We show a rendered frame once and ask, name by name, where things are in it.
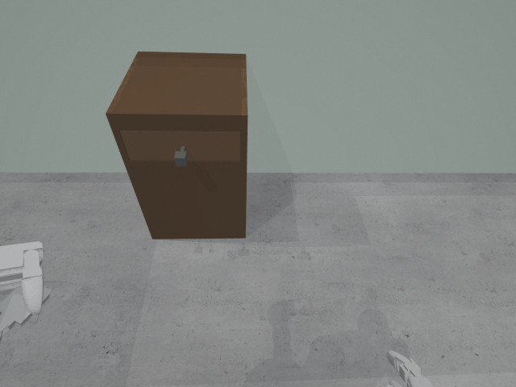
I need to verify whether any robot right hand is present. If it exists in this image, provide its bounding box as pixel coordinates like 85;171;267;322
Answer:
386;351;433;387

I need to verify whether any cabinet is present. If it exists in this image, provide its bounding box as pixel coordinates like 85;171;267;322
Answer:
106;52;248;239

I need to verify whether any handle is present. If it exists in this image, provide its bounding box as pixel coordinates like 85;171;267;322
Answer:
174;146;188;166

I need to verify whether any drawer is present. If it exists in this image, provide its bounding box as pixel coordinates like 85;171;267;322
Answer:
120;131;240;160

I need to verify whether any robot left hand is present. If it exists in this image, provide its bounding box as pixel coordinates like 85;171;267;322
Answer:
0;241;51;342

